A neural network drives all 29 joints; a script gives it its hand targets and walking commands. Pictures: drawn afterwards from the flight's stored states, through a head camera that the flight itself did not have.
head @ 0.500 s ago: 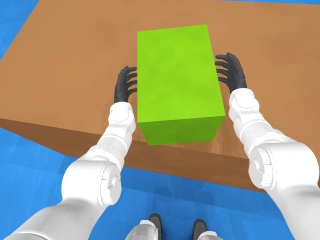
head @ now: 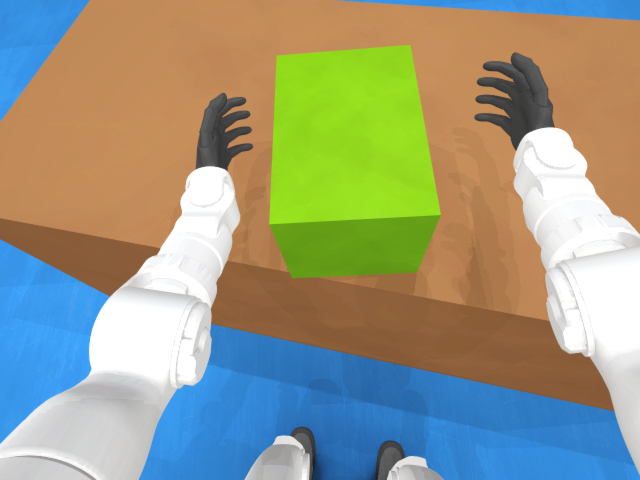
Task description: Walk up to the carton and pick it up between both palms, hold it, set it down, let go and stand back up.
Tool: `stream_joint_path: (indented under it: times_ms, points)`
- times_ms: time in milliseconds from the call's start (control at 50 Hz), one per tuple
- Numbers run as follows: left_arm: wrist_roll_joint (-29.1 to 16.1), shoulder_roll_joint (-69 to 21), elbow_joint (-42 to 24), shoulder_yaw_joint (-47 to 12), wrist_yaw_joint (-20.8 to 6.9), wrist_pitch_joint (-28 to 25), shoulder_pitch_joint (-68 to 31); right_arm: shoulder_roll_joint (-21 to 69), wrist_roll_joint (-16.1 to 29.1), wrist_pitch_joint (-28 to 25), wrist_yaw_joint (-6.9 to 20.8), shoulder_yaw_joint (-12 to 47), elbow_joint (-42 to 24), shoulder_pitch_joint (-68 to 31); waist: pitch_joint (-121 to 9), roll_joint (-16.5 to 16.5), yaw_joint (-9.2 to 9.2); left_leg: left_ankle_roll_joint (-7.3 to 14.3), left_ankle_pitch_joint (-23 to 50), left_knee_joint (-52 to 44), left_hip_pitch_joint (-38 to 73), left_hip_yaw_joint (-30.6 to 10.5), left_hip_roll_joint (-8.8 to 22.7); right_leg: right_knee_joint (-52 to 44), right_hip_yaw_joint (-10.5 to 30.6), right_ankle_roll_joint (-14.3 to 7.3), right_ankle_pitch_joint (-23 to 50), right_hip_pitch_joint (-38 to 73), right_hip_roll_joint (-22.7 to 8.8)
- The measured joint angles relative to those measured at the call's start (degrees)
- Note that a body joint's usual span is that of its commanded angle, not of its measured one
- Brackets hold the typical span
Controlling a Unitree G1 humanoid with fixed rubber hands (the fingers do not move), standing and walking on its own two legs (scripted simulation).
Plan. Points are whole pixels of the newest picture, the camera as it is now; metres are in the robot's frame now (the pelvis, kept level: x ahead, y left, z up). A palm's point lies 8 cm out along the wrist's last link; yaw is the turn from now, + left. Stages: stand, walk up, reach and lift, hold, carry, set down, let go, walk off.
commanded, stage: set down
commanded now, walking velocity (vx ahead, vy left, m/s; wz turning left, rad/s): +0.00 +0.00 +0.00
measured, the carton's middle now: (348, 166) +0.51 +0.05 -0.01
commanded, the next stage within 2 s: none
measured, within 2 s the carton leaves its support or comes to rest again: neither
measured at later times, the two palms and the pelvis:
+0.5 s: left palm (202, 122) +0.46 +0.20 +0.13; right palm (577, 64) +0.52 -0.17 +0.16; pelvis +0.00 +0.01 +0.03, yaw +0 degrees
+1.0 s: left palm (186, 212) +0.37 +0.21 +0.09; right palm (574, 178) +0.43 -0.18 +0.11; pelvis -0.01 +0.00 +0.04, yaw +1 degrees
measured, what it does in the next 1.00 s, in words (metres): stands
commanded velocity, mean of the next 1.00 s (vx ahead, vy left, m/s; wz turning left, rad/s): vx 0.00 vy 0.00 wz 0.00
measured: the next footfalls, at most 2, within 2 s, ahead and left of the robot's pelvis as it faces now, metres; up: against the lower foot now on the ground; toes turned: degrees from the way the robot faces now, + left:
none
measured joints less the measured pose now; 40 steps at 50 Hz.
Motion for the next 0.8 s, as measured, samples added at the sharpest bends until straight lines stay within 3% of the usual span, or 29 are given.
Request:
stream_joint_path:
  times_ms: [140,260,380,500,680,800]
  points:
    - [1.4,2.2,-1.3,1.0,-1.7,3.9,-1.1,-1.8,-0.5,3.7,-0.3,0.5,-1.3,-1.5,-0.2,1.2,1.19,0.2,1.8,-4.3,4.3,-0.2,-0.9,-3.8,0.1,0.4,1.4,4.3,-0.5]
    - [0.2,2.5,-2.0,-1.3,-2.5,6.8,-0.5,-3.3,0.2,5.6,0.2,0.0,0.7,-0.9,1.4,1.1,0.99,0.2,3.1,-8.2,10.1,-0.5,-1.1,-8.5,0.1,0.5,3.0,10.6,-0.3]
    - [-0.6,1.1,-5.9,-2.5,-1.0,8.8,0.1,-4.3,3.1,7.2,1.5,1.7,-1.8,-1.5,2.2,0.1,-0.07,0.2,3.7,-9.9,12.7,-0.2,-0.9,-11.0,0.5,0.5,4.1,13.4,0.1]
    - [2.8,-1.1,-10.0,-1.1,-0.2,12.3,1.0,-4.6,4.8,9.6,1.9,4.2,-2.9,-1.9,4.8,0.0,-0.27,0.3,4.2,-11.8,16.8,0.2,-1.0,-13.2,1.1,0.6,5.0,17.5,0.2]
    - [9.3,-4.1,-19.3,4.4,-0.7,13.0,12.5,-1.3,2.7,7.1,-0.2,3.7,-10.1,12.0,6.4,0.4,-0.49,0.2,4.2,-13.7,22.8,-0.2,-1.0,-15.8,1.2,0.7,5.3,24.0,0.4]
    - [8.0,-3.7,-24.5,4.5,0.1,12.8,18.5,0.1,1.5,5.5,-0.9,2.0,-16.3,18.1,7.6,1.0,-1.05,0.2,4.0,-13.0,24.5,-0.7,-1.2,-15.0,0.9,0.6,4.9,25.8,0.3]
